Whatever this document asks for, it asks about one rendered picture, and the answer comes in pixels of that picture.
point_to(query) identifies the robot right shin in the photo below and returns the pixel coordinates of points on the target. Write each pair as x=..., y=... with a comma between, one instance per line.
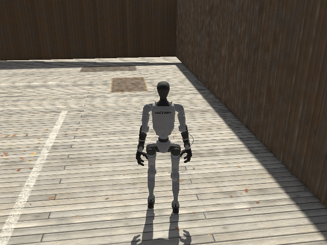
x=175, y=189

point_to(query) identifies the robot right forearm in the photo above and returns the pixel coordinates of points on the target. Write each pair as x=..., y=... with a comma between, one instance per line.
x=185, y=138

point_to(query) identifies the robot left upper arm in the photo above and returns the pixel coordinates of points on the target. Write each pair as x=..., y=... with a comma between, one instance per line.
x=145, y=117

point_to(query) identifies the robot right upper arm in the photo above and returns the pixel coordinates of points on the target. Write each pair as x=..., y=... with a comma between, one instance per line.
x=181, y=116

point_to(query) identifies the left robot hand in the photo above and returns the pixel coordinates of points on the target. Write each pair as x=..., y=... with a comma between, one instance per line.
x=138, y=157

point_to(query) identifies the left robot foot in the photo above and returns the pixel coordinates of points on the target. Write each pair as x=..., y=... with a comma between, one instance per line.
x=151, y=203

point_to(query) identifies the right robot hand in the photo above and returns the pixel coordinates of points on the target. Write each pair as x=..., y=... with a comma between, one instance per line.
x=188, y=156

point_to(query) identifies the robot left forearm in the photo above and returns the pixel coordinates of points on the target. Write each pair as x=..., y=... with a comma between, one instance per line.
x=141, y=141

